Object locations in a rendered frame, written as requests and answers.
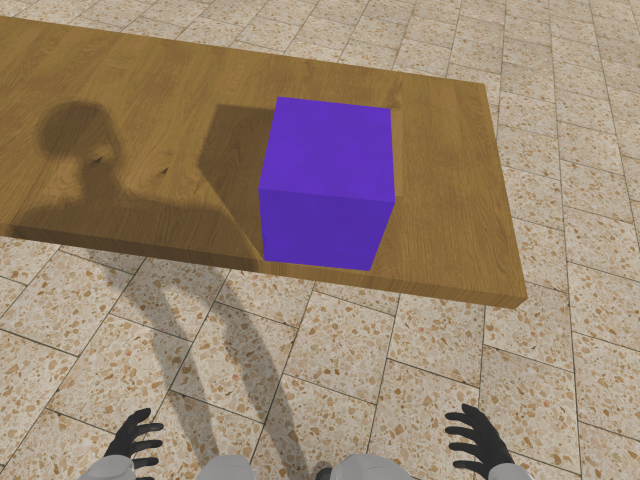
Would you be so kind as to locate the robot thigh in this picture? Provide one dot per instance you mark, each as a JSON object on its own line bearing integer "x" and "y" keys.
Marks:
{"x": 227, "y": 467}
{"x": 369, "y": 467}

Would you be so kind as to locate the table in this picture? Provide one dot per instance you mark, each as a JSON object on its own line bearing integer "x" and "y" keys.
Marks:
{"x": 155, "y": 147}

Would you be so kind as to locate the left robot forearm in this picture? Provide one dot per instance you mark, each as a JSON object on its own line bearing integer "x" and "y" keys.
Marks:
{"x": 112, "y": 467}

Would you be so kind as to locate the left robot thigh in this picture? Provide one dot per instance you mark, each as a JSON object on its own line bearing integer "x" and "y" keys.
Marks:
{"x": 227, "y": 467}

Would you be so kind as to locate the right robot thigh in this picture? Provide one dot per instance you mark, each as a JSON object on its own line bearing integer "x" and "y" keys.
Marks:
{"x": 369, "y": 467}

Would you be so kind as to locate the left robot hand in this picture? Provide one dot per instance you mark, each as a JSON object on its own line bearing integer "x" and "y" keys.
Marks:
{"x": 122, "y": 444}

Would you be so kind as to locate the carton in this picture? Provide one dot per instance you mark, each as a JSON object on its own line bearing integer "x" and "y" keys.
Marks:
{"x": 326, "y": 190}

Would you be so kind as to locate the right robot hand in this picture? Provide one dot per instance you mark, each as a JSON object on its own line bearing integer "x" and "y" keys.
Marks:
{"x": 490, "y": 449}

